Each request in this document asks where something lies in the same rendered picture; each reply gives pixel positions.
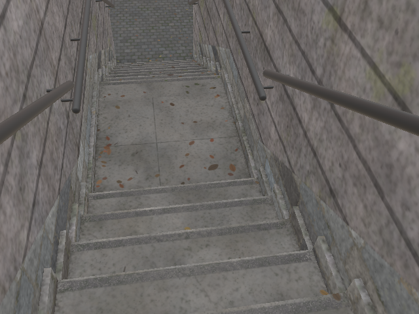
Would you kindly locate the stairs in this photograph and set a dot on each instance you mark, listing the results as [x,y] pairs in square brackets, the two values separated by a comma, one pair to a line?
[157,70]
[202,248]

